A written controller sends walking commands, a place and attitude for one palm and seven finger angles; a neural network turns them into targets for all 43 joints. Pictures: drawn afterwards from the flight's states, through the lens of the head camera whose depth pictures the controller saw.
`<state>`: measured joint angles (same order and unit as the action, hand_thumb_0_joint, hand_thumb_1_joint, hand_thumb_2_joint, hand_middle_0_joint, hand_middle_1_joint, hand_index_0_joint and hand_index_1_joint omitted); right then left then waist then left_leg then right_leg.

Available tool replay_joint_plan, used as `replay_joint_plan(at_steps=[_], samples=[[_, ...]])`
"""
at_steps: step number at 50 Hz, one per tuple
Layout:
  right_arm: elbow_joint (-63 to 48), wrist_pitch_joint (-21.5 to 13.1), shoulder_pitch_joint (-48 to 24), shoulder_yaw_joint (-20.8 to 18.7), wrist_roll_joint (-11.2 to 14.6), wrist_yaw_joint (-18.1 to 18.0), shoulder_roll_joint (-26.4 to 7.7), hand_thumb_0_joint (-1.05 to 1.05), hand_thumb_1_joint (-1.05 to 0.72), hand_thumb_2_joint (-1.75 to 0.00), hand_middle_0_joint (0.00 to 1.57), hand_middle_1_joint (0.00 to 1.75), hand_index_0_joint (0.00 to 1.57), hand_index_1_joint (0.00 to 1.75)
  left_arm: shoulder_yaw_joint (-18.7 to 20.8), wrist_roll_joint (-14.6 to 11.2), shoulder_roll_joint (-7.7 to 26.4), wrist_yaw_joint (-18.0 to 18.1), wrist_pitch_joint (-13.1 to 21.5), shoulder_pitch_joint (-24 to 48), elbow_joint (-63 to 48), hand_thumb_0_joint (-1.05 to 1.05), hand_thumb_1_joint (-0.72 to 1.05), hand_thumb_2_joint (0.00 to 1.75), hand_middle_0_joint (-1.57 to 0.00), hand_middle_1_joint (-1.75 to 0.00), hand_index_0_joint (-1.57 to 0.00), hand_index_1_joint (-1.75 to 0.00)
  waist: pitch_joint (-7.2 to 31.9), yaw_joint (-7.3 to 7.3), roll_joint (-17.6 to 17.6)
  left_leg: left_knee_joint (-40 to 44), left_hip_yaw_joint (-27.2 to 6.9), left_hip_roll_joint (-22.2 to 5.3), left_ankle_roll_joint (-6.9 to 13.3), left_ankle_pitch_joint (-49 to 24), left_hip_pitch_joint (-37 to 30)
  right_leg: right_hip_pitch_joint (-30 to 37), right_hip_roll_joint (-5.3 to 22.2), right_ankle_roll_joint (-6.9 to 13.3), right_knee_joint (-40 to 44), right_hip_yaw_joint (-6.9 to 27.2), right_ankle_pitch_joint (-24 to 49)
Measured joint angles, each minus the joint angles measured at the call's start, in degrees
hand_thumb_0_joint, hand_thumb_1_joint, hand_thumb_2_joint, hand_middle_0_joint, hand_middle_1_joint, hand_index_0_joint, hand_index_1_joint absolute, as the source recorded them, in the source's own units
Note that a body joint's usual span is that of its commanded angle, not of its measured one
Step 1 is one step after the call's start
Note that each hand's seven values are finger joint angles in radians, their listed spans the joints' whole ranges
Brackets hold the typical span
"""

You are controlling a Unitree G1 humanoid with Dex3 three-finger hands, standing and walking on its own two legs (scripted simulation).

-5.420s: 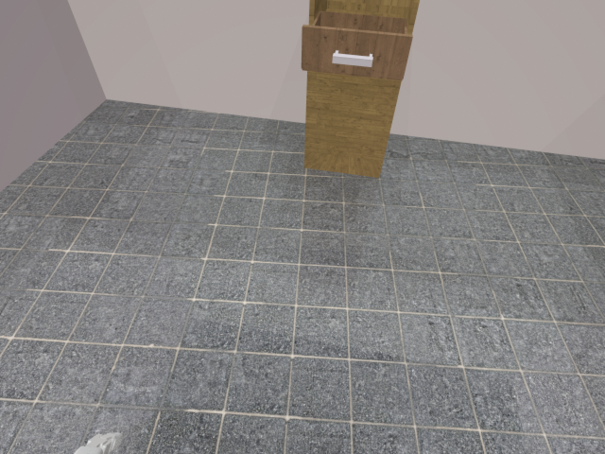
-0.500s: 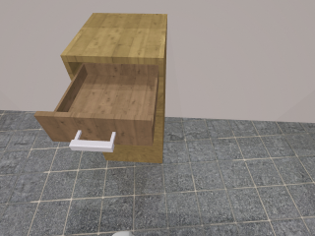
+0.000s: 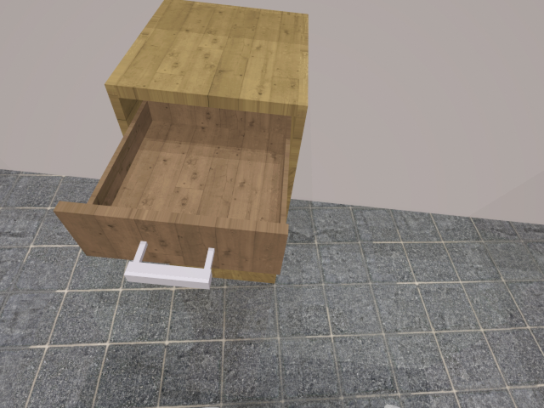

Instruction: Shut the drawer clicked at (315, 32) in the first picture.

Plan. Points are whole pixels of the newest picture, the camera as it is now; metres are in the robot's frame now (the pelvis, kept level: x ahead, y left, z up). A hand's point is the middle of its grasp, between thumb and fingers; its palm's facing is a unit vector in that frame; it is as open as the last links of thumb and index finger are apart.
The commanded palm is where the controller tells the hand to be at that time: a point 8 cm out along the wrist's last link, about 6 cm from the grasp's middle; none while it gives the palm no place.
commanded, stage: come to a stop and stand still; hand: left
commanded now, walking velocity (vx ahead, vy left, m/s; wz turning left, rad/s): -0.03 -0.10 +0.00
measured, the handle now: (173, 263) +0.32 +0.20 -0.03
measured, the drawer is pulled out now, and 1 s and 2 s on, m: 0.29 0.29 0.29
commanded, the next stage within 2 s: look again from close up in 1.22 s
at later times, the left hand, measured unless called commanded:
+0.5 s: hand out of the picture -0.05 +0.09 -0.15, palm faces +0.09 -0.97 -0.25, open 7.3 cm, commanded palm none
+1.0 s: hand out of the picture -0.05 +0.15 -0.18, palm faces +0.10 -0.98 -0.17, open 7.4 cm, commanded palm none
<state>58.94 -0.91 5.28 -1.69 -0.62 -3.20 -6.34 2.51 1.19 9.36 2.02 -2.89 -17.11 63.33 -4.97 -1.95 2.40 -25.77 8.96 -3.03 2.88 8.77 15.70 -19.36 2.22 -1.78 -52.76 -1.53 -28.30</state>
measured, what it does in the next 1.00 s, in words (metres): steps on the spot: right foot, then left foot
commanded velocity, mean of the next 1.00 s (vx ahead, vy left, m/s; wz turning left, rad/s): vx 0.07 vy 0.07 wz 0.00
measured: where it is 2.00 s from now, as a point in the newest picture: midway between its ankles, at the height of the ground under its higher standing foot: outside the picture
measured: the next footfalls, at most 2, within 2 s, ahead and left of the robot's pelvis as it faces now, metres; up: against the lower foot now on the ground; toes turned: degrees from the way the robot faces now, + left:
right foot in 0.24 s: -0.01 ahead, -0.17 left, +0.00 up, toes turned -3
left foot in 0.76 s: -0.03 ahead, +0.10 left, +0.00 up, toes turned +4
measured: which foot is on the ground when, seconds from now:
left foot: down 0.00-0.24, up 0.26-0.74, down 0.76-1.00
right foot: up 0.00-0.22, down 0.24-1.00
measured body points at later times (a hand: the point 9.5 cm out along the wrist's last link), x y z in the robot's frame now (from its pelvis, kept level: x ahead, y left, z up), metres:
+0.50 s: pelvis -0.05 -0.08 +0.01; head -0.04 -0.12 +0.46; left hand -0.05 +0.14 -0.13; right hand -0.08 -0.31 -0.16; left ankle -0.07 +0.08 -0.67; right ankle -0.05 -0.17 -0.74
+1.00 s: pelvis -0.03 -0.02 +0.00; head -0.03 -0.01 +0.45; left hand -0.06 +0.20 -0.17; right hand +0.05 -0.24 -0.15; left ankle -0.07 +0.09 -0.74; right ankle -0.05 -0.17 -0.74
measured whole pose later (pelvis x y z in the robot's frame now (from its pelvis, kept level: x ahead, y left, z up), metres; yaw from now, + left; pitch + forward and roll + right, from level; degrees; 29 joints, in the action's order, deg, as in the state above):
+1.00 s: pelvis -0.03 -0.02 +0.00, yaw +0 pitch -1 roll +0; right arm 61.2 -1.1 9.2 -0.7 -0.4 -2.4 -7.9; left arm 1.2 0.9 8.7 1.8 -0.6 -16.8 65.8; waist -0.5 -2.7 1.8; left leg -25.3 3.7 -0.8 0.3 16.7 7.7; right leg -9.0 4.6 -3.1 -25.3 -2.5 -15.3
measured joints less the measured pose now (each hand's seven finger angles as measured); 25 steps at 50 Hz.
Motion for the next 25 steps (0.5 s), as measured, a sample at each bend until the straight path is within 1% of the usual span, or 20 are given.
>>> replay_joint_plan(at_steps=[3,5,8,9,11,12,13,14,15,16,18,20,22,25], samples=[[0.00,0.84,0.52,-0.48,-0.30,0.23,-0.91,-0.03,-0.93,-0.90,0.20,0.30,0.20,0.30,1.12,0.11,1.58,-0.05,-0.54,1.58,-2.05,0.00,0.91,0.90,-0.20,-0.30,-0.20,-0.30,-0.03,0.44,0.08,0.42,0.14,-0.78,-0.59,-1.21,1.09,-3.01,-0.20,-0.34,-4.95,1.23,1.93],[0.33,1.34,1.40,-0.86,-0.52,0.49,-1.61,-0.02,-0.93,-0.90,0.20,0.30,0.20,0.30,1.61,0.13,2.44,-0.13,-0.79,2.48,-3.04,0.00,0.91,0.90,-0.20,-0.30,-0.20,-0.30,0.36,0.87,-0.09,0.43,0.05,-1.28,-1.12,-1.87,1.72,-3.01,0.04,-0.32,-4.10,1.35,2.49],[1.17,2.00,3.16,-1.47,-0.96,1.01,-2.91,-0.01,-0.92,-0.90,0.20,0.30,0.20,0.30,1.65,0.05,2.91,-0.26,-0.63,3.41,-3.82,0.00,0.91,0.90,-0.20,-0.30,-0.20,-0.30,1.35,1.83,-1.08,0.18,-0.38,-1.93,-2.03,-2.70,2.47,0.14,0.73,0.26,3.66,0.46,2.01],[1.53,2.20,3.86,-1.67,-1.08,1.22,-3.36,-0.01,-0.92,-0.90,0.20,0.30,0.20,0.30,1.50,-0.02,2.85,-0.27,-0.32,3.55,-3.87,0.00,0.91,0.90,-0.20,-0.30,-0.20,-0.29,1.82,2.17,-1.54,0.02,-0.55,-2.06,-2.38,-2.93,2.72,1.81,0.86,0.57,7.33,0.07,2.25],[2.35,2.62,5.50,-1.99,-1.10,1.66,-4.09,-0.01,-0.92,-0.90,0.20,0.30,0.20,0.30,1.07,-0.06,2.61,-0.33,0.64,3.38,-3.91,0.00,0.91,0.90,-0.20,-0.30,-0.19,-0.29,2.98,2.59,-2.14,-0.79,-0.81,-2.00,-3.11,-3.01,3.38,6.12,1.06,1.04,16.28,-0.89,5.07],[2.79,2.95,6.32,-2.12,-0.94,1.84,-4.37,-0.01,-0.91,-0.90,0.20,0.30,0.20,0.30,0.86,0.09,2.35,-0.30,1.21,3.19,-3.80,0.00,0.91,0.90,-0.20,-0.30,-0.19,-0.29,3.45,2.64,-2.42,-2.14,-1.06,-1.92,-3.58,-1.59,4.03,7.62,1.09,1.09,20.06,-1.13,8.12],[3.29,3.51,7.15,-2.26,-0.69,1.98,-4.76,0.00,-0.91,-0.90,0.20,0.30,0.20,0.30,0.55,0.30,1.65,-0.24,1.53,3.02,-3.45,0.00,0.91,0.90,-0.20,-0.30,-0.19,-0.29,3.71,2.76,-3.37,-3.98,-2.18,-1.90,-4.13,2.68,4.54,8.05,0.75,1.37,20.57,-1.66,9.92],[3.64,4.19,8.25,-2.38,-0.64,2.22,-5.04,0.00,-0.91,-0.90,0.20,0.30,0.20,0.30,0.10,0.38,0.94,-0.25,1.49,2.47,-3.37,0.00,0.91,0.90,-0.20,-0.30,-0.19,-0.29,4.40,2.67,-4.03,-6.39,-3.40,-1.45,-4.39,7.32,5.19,8.43,0.58,1.79,21.03,-2.05,10.36],[3.96,4.78,9.31,-2.46,-0.72,2.55,-5.19,0.00,-0.91,-0.90,0.20,0.30,0.20,0.30,-0.25,0.38,0.29,-0.26,1.41,1.71,-3.33,0.00,0.91,0.90,-0.20,-0.30,-0.20,-0.29,5.30,2.31,-4.23,-9.40,-4.21,-0.84,-4.45,9.98,5.95,8.82,0.60,2.22,22.14,-2.03,10.66],[4.28,5.17,10.14,-2.47,-0.85,2.82,-5.24,0.00,-0.91,-0.90,0.20,0.30,0.19,0.30,-0.44,0.33,-0.29,-0.23,1.42,0.90,-3.22,0.00,0.91,0.90,-0.20,-0.30,-0.20,-0.29,6.10,1.84,-4.09,-12.65,-4.84,-0.18,-4.40,10.83,6.62,9.21,0.72,2.56,23.70,-1.63,11.26],[4.50,5.09,11.34,-2.46,-1.01,3.31,-5.17,0.00,-0.91,-0.90,0.20,0.30,0.19,0.30,-0.72,0.14,-1.23,-0.31,1.58,-0.32,-2.77,0.00,0.91,0.90,-0.20,-0.30,-0.20,-0.30,6.92,1.46,-3.59,-18.79,-5.60,0.78,-4.36,9.58,7.63,9.92,0.93,3.00,27.19,-0.70,13.25],[4.21,4.28,12.51,-2.39,-1.00,3.66,-5.06,0.00,-0.91,-0.90,0.20,0.30,0.19,0.30,-0.95,-0.04,-1.97,-0.59,1.90,-0.77,-2.44,0.00,0.90,0.90,-0.20,-0.30,-0.20,-0.30,6.73,1.85,-3.45,-22.67,-6.04,1.17,-4.60,7.57,7.94,10.40,0.98,3.23,29.89,-0.63,15.11],[4.02,3.76,13.61,-2.35,-1.00,3.76,-5.00,0.00,-0.91,-0.90,0.20,0.30,0.19,0.30,-1.02,-0.03,-2.54,-0.56,2.30,-0.75,-2.44,0.00,0.91,0.90,-0.20,-0.30,-0.20,-0.30,6.01,2.06,-3.72,-24.72,-6.49,1.20,-5.05,6.45,7.79,10.48,0.81,3.49,31.40,-1.21,16.14],[4.30,3.95,14.60,-2.24,-1.08,3.63,-5.02,0.00,-0.91,-0.90,0.20,0.30,0.19,0.30,-0.79,-0.16,-2.96,-0.43,3.00,-0.84,-2.69,0.01,0.91,0.90,-0.20,-0.30,-0.20,-0.30,4.84,1.58,-4.37,-25.99,-7.19,1.14,-5.68,6.87,7.24,10.08,0.49,3.80,32.11,-2.35,16.62]])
